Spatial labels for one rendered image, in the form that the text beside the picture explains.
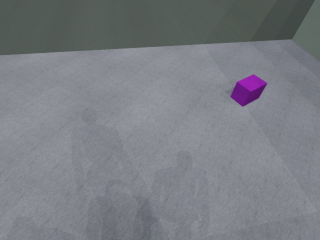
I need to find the carton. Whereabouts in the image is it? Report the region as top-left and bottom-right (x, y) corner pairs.
(230, 74), (268, 107)

